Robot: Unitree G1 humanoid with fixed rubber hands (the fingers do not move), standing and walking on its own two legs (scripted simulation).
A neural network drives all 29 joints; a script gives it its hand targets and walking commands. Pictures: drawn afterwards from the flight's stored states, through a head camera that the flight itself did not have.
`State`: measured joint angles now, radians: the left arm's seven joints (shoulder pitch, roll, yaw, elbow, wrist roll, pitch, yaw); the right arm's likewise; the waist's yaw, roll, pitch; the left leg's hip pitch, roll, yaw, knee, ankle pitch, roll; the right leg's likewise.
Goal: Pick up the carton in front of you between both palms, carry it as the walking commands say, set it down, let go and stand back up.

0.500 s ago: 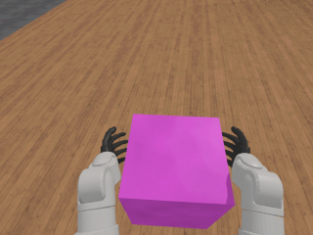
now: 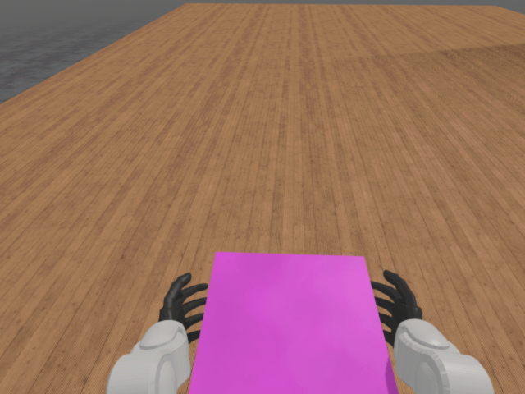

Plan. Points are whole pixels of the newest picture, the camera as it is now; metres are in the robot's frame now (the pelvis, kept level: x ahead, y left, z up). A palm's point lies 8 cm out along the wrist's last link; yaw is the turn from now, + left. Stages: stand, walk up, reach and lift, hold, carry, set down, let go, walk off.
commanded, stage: carry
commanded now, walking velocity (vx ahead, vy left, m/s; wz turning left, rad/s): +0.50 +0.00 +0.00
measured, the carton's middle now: (286, 364) +0.21 +0.00 +0.00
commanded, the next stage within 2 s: none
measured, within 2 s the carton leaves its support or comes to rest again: neither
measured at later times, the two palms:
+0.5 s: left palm (218, 195) +0.53 +0.12 +0.06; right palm (359, 193) +0.54 -0.18 +0.06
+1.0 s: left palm (213, 142) +0.71 +0.15 +0.09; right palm (334, 136) +0.72 -0.15 +0.10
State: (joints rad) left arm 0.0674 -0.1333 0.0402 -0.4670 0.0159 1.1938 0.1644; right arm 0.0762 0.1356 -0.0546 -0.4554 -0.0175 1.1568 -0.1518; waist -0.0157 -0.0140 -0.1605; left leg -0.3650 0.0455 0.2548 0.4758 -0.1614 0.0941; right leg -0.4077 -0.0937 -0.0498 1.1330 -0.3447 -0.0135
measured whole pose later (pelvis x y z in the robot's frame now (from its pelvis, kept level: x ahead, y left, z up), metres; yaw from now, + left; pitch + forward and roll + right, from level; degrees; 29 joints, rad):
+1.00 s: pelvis +0.49 +0.00 +0.00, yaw +0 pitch +2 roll +1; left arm 0.06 -0.13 0.03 -0.50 0.03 1.19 0.16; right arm 0.05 0.13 -0.06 -0.48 -0.02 1.15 -0.15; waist 0.01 -0.04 -0.17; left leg -0.34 0.06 0.22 0.52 -0.21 0.03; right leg -0.16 -0.08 -0.18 0.52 -0.39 0.01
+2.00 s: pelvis +0.46 +0.00 +0.00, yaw +0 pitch +2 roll -1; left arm -0.14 -0.13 0.10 -0.03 0.18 0.92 0.06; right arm -0.15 0.13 -0.12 -0.02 -0.19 0.90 -0.05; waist 0.00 0.00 -0.09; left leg -0.37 0.09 0.21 0.49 -0.15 0.03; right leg -0.20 -0.04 -0.18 0.50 -0.33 -0.01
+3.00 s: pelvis +0.46 -0.01 +0.00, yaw +0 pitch +2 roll +0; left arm -0.22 -0.14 0.16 0.14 0.23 0.75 0.03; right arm -0.23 0.15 -0.18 0.15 -0.24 0.73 -0.02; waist 0.00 0.00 -0.07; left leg -0.37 0.10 0.21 0.52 -0.17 0.02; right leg -0.20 -0.04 -0.18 0.53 -0.35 -0.02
